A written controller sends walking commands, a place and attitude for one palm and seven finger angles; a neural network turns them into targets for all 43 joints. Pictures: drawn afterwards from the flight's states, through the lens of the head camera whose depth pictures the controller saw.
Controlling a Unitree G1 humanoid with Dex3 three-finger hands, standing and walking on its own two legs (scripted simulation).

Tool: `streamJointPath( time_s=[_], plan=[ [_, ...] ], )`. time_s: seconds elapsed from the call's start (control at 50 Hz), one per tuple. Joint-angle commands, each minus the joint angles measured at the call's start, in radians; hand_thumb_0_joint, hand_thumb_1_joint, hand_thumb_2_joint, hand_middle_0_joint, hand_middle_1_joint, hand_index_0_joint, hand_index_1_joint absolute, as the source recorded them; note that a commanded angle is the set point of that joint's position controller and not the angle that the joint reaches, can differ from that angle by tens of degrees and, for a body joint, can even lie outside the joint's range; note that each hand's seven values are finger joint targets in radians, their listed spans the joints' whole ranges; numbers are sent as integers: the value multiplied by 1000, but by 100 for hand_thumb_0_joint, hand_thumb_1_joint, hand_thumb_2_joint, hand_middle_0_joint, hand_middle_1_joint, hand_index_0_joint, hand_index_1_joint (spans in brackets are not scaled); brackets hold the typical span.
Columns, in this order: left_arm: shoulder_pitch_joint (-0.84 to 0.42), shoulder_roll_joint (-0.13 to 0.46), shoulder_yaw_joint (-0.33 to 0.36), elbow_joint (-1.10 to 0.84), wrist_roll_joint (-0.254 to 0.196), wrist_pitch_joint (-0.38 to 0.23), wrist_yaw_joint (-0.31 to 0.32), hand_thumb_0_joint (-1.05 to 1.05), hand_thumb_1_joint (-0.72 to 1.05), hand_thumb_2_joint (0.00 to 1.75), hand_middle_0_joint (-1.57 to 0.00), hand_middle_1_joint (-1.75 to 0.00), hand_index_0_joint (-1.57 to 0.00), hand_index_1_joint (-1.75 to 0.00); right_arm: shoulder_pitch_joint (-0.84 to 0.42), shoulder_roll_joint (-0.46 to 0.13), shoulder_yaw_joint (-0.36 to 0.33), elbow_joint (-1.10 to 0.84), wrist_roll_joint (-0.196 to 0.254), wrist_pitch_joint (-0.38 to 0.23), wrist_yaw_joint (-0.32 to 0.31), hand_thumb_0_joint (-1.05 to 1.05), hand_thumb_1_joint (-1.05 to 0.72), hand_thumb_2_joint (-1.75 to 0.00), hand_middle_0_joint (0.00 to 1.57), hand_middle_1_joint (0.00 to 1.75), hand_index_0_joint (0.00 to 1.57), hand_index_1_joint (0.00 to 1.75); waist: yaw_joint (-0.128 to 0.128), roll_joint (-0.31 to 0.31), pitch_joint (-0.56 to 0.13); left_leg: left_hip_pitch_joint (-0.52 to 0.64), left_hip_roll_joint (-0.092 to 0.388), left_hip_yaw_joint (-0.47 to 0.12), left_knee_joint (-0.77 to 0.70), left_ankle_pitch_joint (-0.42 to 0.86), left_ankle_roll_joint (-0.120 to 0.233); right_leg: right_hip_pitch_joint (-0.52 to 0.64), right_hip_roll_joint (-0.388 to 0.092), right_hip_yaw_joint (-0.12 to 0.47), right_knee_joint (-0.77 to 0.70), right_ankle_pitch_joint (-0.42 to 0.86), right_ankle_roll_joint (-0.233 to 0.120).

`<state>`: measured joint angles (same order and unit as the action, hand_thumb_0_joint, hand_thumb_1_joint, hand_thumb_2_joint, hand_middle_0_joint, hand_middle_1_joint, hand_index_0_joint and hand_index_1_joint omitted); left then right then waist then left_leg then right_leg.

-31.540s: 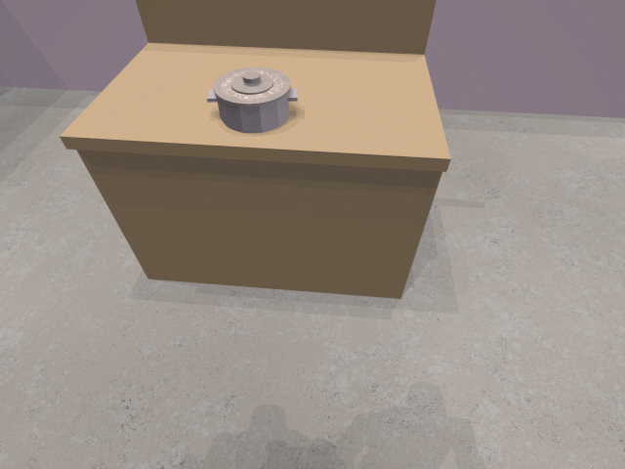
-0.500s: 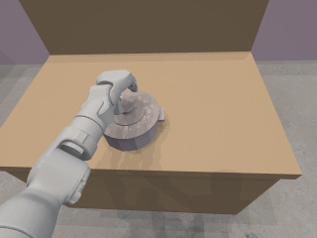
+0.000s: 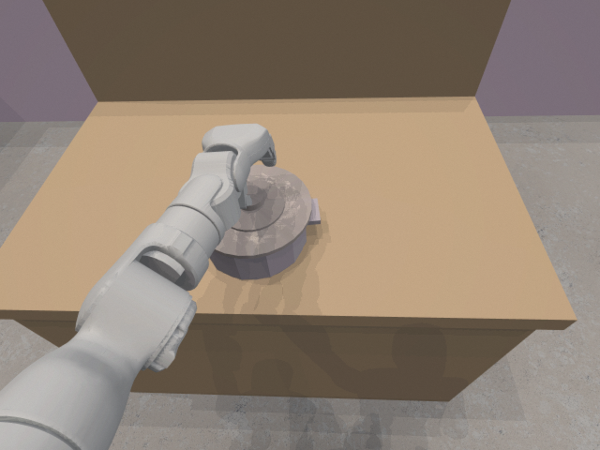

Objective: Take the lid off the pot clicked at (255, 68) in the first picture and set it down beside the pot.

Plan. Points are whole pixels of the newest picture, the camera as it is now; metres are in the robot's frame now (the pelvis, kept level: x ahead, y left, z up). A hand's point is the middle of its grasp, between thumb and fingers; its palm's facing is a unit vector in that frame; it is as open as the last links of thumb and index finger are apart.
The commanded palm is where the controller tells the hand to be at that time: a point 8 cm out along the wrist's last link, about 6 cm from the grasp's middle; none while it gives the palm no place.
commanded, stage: move the open hand above the knob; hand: left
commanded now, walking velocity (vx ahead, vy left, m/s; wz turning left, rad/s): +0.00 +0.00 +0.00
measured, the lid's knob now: (250, 198) +0.50 +0.06 +0.03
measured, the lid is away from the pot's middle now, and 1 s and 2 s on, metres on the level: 0.01 0.01 0.01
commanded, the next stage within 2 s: lower the open fingers around the knob in 0.02 s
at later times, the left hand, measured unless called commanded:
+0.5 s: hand (253, 188) +0.47 +0.04 +0.08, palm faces -0.35 -0.03 -0.94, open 10.3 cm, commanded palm +0.48 +0.05 +0.13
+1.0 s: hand (254, 199) +0.47 +0.04 +0.06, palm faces -0.36 -0.02 -0.93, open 10.3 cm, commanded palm +0.48 +0.05 +0.11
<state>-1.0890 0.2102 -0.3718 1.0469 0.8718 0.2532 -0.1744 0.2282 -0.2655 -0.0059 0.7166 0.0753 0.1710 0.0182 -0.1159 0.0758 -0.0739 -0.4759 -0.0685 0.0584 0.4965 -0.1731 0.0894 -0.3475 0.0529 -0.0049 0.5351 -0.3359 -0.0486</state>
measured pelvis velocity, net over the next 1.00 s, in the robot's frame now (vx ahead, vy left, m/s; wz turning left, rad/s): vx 0.01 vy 0.00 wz -0.01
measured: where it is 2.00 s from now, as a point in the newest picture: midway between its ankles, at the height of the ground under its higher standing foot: outside the picture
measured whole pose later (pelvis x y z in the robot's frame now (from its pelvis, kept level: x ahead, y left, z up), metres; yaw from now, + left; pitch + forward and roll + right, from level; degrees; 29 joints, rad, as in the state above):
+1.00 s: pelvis +0.01 +0.00 +0.00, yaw -1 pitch +11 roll +0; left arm -1.04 0.17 -0.37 1.11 0.88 0.24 -0.09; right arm 0.26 -0.26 -0.03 0.75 0.06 0.15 0.01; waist -0.12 0.07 -0.10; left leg -0.53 -0.05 0.06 0.54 -0.20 0.08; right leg -0.40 0.07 0.00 0.56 -0.35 -0.05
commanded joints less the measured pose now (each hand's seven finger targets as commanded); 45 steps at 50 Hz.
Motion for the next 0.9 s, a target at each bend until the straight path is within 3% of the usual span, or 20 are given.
streamJointPath(
  time_s=[0.0,0.1,0.16,0.18,0.22,0.26,0.3,0.34,0.4,0.46,0.48,0.52,0.56,0.58,0.66,0.72,0.76,0.82,0.86,0.88],
  plan=[
    [-563,139,28,-158,26,-4,47,0,-29,134,-81,-8,-81,-8,3,-130,-48,-86,-4,-39,-13,0,-90,-90,20,30,20,30,-23,-117,-375,416,50,-101,10,195,1,-102,-21,21,-78,329,11],
    [-595,144,45,-150,26,-5,72,0,-29,134,-81,-8,-81,-8,30,-132,-52,-70,-10,-62,-12,0,-90,-90,20,30,20,30,-20,-119,-400,442,57,-116,7,202,-4,-119,-15,13,-71,303,6],
    [-548,89,21,-81,27,11,78,0,-29,134,-81,-8,-81,-8,42,-137,-54,-60,-13,-64,-9,0,-90,-90,20,30,20,30,-24,-146,-366,416,59,-116,13,214,-5,-143,-10,8,-68,311,5],
    [-535,95,27,-42,28,25,82,0,-29,134,-81,-8,-81,-8,48,-139,-54,-50,-12,-61,-9,0,-90,-90,20,30,20,30,-27,-160,-346,398,61,-112,6,189,-7,-150,-9,5,-70,284,7],
    [-568,116,45,-69,21,31,89,0,-29,134,-81,-8,-81,-8,51,-141,-53,-55,-14,-68,-11,0,-90,-90,20,30,20,30,-24,-152,-380,399,58,-109,7,183,-6,-128,-11,12,-71,288,8],
    [-610,91,22,-117,24,7,87,0,-29,134,-81,-8,-81,-8,49,-135,-56,-64,-18,-77,-12,0,-90,-90,20,30,20,30,-29,-110,-418,435,58,-118,25,224,-5,-137,-13,15,-58,320,4],
    [-599,138,58,-96,42,11,99,0,-29,134,-81,-8,-81,-8,67,-141,-58,-49,-19,-75,-15,0,-90,-90,20,30,20,30,-29,-117,-417,437,64,-114,23,231,-7,-141,-10,15,-57,321,4],
    [-569,75,30,-86,31,11,101,0,-29,134,-81,-8,-81,-8,65,-130,-60,-57,-21,-77,-13,0,-90,-90,20,30,20,30,-27,-122,-408,424,62,-114,33,261,-6,-147,-9,10,-53,344,1],
    [-541,123,60,-55,35,23,112,0,-29,134,-81,-8,-81,-8,68,-140,-57,-53,-20,-72,-17,0,-90,-90,20,30,20,30,-25,-153,-404,389,60,-101,26,222,-6,-120,-10,17,-58,339,8],
    [-554,129,63,-107,38,8,113,0,-29,134,-81,-8,-81,-8,65,-137,-59,-63,-21,-75,-18,0,-90,-90,20,30,20,30,-22,-126,-444,408,59,-101,42,266,-4,-100,-13,23,-48,394,6],
    [-555,106,40,-122,42,4,113,0,-29,134,-81,-8,-81,-8,65,-132,-61,-63,-22,-74,-16,0,-90,-90,20,30,20,30,-24,-95,-452,430,60,-99,44,289,-6,-110,-12,22,-45,401,4],
    [-503,40,-1,-49,41,17,110,0,-29,134,-81,-8,-81,-8,71,-132,-65,-52,-18,-67,-12,0,-90,-90,20,30,20,30,-37,-134,-382,407,63,-100,47,265,-6,-158,-5,8,-50,361,6],
    [-522,103,53,-75,23,6,110,0,-29,134,-81,-8,-81,-8,68,-142,-60,-53,-21,-64,-16,0,-90,-90,20,30,20,30,-31,-134,-397,388,58,-96,49,252,-4,-133,-9,19,-48,384,9],
    [-526,80,31,-77,17,5,110,0,-29,134,-81,-8,-81,-8,68,-136,-61,-54,-20,-66,-19,0,-90,-90,20,30,20,30,-39,-136,-398,388,56,-89,48,244,-1,-127,-11,22,-51,382,11],
    [-550,128,54,-154,31,-31,112,0,-29,134,-81,-8,-81,-8,71,-134,-62,-56,-19,-71,-26,0,-90,-90,20,30,20,30,-37,-109,-450,402,55,-86,64,266,2,-101,-16,37,-47,434,10],
    [-486,42,-5,-80,39,-20,119,0,-29,134,-81,-8,-81,-8,79,-128,-67,-43,-16,-64,-19,0,-90,-90,20,30,20,30,-46,-118,-386,390,62,-86,66,259,-4,-160,-7,16,-40,386,8],
    [-500,96,46,-115,27,-29,124,0,-29,134,-81,-8,-81,-8,73,-136,-66,-49,-19,-61,-17,0,-90,-90,20,30,20,30,-35,-108,-428,391,59,-86,72,278,-3,-128,-10,26,-33,428,8],
    [-482,59,15,-84,29,-10,130,0,-29,134,-81,-8,-81,-8,73,-128,-69,-44,-16,-55,-14,0,-90,-90,20,30,20,30,-41,-122,-412,378,57,-77,75,268,-1,-127,-9,24,-38,424,11],
    [-491,123,65,-130,27,-22,127,0,-29,134,-81,-8,-81,-8,66,-137,-66,-50,-19,-51,-15,0,-90,-90,20,30,20,30,-29,-136,-453,371,54,-78,78,288,1,-81,-14,36,-34,483,13],
    [-492,106,45,-141,26,-22,127,0,-29,134,-81,-8,-81,-8,59,-128,-67,-57,-18,-49,-15,0,-90,-90,20,30,20,30,-30,-108,-457,382,52,-75,76,294,1,-75,-15,37,-33,483,12]
  ],
)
